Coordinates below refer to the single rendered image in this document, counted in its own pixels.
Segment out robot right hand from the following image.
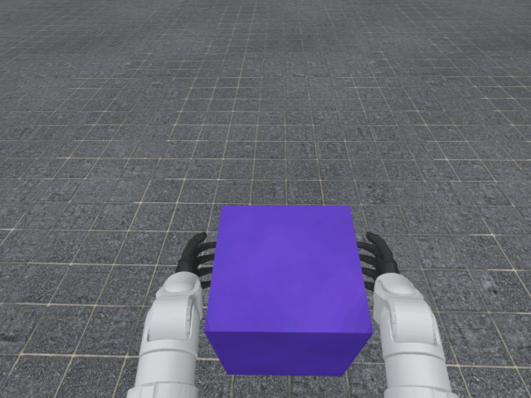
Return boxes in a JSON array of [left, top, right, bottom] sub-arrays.
[[357, 231, 400, 291]]

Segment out robot left hand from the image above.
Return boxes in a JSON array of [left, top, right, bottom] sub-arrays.
[[175, 232, 216, 289]]

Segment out robot right forearm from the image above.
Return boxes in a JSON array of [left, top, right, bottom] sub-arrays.
[[373, 273, 460, 398]]

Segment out robot left forearm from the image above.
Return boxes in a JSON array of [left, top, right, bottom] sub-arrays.
[[126, 271, 203, 398]]

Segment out carton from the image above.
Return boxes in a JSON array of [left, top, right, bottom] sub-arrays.
[[204, 206, 373, 376]]

